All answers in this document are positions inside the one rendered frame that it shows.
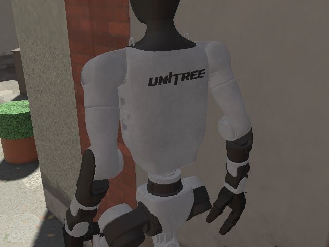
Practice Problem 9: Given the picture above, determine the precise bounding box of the robot left upper arm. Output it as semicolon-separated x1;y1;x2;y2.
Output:
81;49;127;181

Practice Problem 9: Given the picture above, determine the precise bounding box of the right robot shin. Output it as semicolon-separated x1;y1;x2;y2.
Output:
153;230;180;247

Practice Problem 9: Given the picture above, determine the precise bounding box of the robot left hand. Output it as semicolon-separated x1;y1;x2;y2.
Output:
62;219;104;247

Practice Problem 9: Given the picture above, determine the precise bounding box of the right robot forearm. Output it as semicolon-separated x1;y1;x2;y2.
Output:
224;128;253;194

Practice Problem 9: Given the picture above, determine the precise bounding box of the robot right upper arm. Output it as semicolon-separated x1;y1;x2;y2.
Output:
194;41;251;141

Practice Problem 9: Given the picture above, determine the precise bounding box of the right robot thigh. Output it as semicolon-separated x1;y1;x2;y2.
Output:
151;176;212;245

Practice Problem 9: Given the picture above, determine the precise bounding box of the robot right hand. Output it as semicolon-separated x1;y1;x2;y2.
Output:
206;186;247;235

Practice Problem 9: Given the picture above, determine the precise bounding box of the left robot forearm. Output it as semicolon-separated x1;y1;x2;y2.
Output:
65;149;109;237

